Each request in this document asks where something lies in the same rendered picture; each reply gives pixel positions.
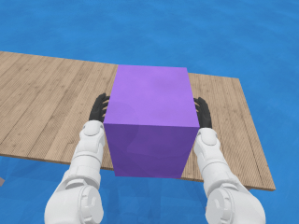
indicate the robot right upper arm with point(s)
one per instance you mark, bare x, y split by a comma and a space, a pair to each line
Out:
228, 206

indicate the left robot forearm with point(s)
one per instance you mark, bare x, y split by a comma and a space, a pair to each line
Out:
87, 159

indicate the right robot forearm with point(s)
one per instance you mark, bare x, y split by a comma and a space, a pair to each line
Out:
213, 167

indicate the left robot hand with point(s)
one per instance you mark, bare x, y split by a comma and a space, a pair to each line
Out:
97, 111

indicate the carton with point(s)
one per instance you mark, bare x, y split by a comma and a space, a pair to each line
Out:
151, 121

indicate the table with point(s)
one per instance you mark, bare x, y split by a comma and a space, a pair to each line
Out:
45, 102

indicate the right robot hand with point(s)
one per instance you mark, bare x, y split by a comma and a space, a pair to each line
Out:
203, 113

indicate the robot left upper arm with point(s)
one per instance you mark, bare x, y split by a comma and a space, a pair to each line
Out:
79, 205

